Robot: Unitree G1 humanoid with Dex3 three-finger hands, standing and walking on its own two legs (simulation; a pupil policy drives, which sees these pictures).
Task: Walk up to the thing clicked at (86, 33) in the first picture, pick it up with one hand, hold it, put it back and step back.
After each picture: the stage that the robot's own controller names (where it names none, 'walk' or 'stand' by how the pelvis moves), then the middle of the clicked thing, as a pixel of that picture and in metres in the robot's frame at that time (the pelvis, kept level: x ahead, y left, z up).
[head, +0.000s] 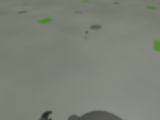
stand; (86, 35) +2.09 +0.18 -0.65
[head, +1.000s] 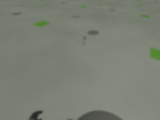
walk; (84, 41) +1.96 +0.16 -0.65
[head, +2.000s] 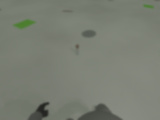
walk; (77, 50) +1.30 +0.23 -0.65
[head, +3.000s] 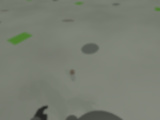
walk; (72, 75) +0.71 +0.29 -0.62
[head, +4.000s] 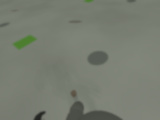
walk; (74, 96) +0.36 +0.25 -0.64
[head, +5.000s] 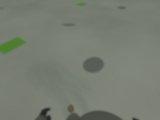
stand; (71, 110) +0.22 +0.19 -0.65
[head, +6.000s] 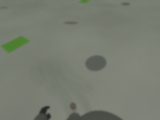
stand; (73, 107) +0.24 +0.18 -0.65
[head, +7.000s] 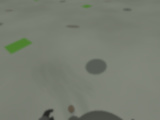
stand; (72, 110) +0.23 +0.20 -0.66
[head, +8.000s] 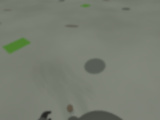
stand; (70, 110) +0.23 +0.21 -0.66
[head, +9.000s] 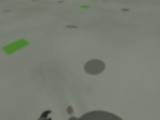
stand; (70, 111) +0.22 +0.21 -0.66
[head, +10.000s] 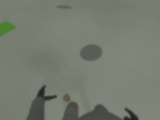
go down; (67, 99) +0.24 +0.21 -0.59
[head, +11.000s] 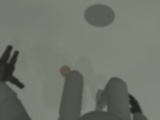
go down; (66, 73) +0.31 +0.21 -0.23
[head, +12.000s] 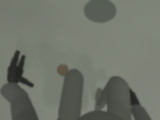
close in; (64, 72) +0.31 +0.22 -0.21
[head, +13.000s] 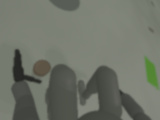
close in; (39, 71) +0.31 +0.24 -0.14
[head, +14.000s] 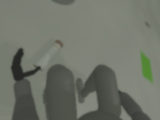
close; (50, 54) +0.45 +0.17 -0.24
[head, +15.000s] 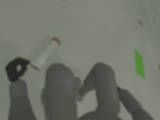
lift; (47, 52) +0.45 +0.16 -0.23
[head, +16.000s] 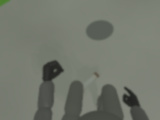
lift; (89, 81) +0.36 +0.01 -0.47
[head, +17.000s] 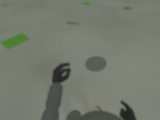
go down; (93, 115) +0.22 -0.09 -0.70
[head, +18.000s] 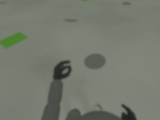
close; (93, 113) +0.21 -0.09 -0.70
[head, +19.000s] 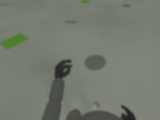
stand; (91, 110) +0.25 -0.06 -0.70
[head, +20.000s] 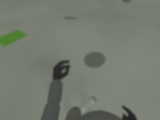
stand; (88, 105) +0.28 -0.02 -0.69
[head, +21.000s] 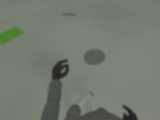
stand; (85, 99) +0.32 +0.01 -0.69
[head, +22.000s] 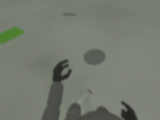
stand; (83, 97) +0.35 +0.04 -0.67
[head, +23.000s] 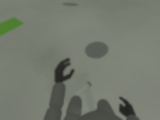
stand; (83, 89) +0.38 +0.06 -0.62
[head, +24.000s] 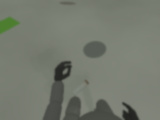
stand; (80, 87) +0.39 +0.09 -0.63
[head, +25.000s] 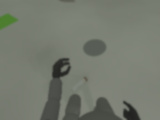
stand; (79, 84) +0.42 +0.10 -0.61
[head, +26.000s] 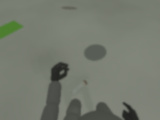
stand; (79, 87) +0.42 +0.11 -0.65
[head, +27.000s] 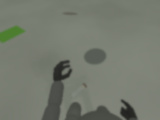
close; (78, 90) +0.42 +0.12 -0.65
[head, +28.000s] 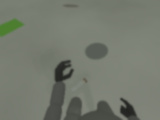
close; (79, 85) +0.43 +0.13 -0.63
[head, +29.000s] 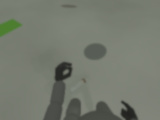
close; (77, 85) +0.43 +0.13 -0.64
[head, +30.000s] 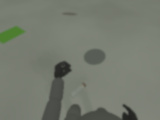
hold; (78, 89) +0.43 +0.13 -0.69
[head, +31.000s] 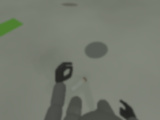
close; (78, 84) +0.44 +0.13 -0.62
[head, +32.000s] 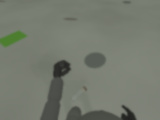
hold; (79, 93) +0.42 +0.12 -0.68
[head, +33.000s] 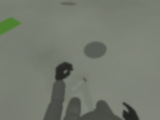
close; (78, 84) +0.43 +0.12 -0.64
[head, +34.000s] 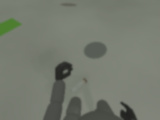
close; (79, 85) +0.43 +0.12 -0.63
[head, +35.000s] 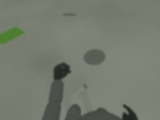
close; (79, 91) +0.41 +0.11 -0.68
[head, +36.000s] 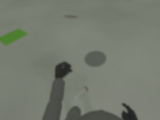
hold; (80, 93) +0.40 +0.10 -0.69
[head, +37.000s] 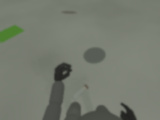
hold; (80, 91) +0.39 +0.09 -0.66
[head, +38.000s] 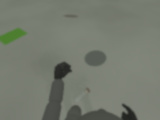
close; (82, 95) +0.38 +0.07 -0.69
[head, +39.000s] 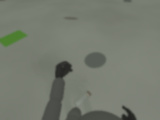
hold; (83, 98) +0.35 +0.06 -0.69
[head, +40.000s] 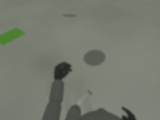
close; (83, 98) +0.34 +0.04 -0.68
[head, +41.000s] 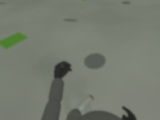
close; (85, 103) +0.32 +0.02 -0.70
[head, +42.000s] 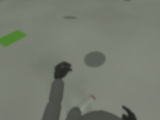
close; (87, 103) +0.30 +0.00 -0.69
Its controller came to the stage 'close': yes
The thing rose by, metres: 0.00
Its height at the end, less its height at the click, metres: -0.09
